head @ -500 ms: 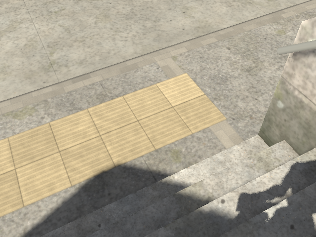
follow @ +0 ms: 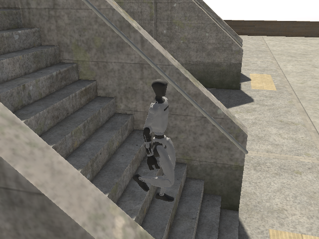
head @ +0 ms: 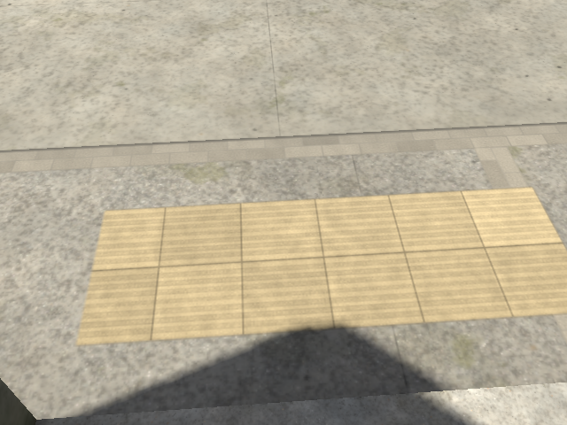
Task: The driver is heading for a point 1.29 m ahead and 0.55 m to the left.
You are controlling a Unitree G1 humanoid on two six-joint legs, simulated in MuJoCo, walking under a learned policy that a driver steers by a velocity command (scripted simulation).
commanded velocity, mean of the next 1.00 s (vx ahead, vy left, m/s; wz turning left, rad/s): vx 0.50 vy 0.00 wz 0.58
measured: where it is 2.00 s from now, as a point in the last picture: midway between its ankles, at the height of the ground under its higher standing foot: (190, 409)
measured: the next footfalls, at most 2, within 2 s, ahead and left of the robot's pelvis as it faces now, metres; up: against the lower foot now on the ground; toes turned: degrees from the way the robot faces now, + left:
right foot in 0.34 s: +0.28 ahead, -0.10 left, -0.21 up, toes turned +9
left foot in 0.96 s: +0.47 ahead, +0.22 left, -0.41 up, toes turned +40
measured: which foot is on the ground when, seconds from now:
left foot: down 0.00-0.34, up 0.36-0.94, down 0.96-1.00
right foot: up 0.00-0.32, down 0.34-0.96, up 0.98-1.00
